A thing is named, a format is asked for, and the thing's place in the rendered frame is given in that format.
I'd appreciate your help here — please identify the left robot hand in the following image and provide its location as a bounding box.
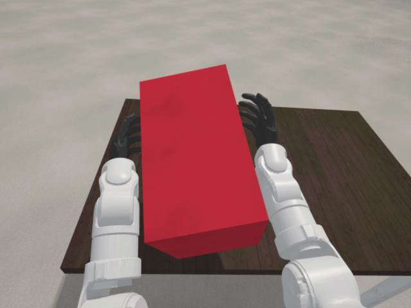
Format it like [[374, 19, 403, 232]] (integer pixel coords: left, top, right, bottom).
[[109, 113, 141, 160]]

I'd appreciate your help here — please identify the right robot hand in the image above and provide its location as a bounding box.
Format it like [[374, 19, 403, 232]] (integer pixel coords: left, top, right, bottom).
[[238, 93, 279, 149]]

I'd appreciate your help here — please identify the carton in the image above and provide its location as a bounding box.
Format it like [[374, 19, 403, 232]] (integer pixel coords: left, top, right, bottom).
[[139, 64, 269, 259]]

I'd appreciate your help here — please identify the robot right forearm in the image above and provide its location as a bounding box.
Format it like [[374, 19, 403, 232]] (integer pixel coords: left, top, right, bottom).
[[254, 144, 360, 296]]

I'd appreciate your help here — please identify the right robot upper arm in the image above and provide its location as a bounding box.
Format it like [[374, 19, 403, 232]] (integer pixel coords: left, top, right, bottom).
[[282, 255, 366, 308]]

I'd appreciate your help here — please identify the left robot upper arm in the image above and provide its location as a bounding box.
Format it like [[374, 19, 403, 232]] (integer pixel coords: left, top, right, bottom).
[[81, 293, 148, 308]]

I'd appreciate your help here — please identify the robot left forearm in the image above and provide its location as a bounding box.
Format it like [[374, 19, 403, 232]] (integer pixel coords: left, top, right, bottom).
[[77, 158, 141, 308]]

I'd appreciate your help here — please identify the table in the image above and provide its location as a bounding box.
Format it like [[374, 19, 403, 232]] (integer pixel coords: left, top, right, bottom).
[[60, 99, 411, 308]]

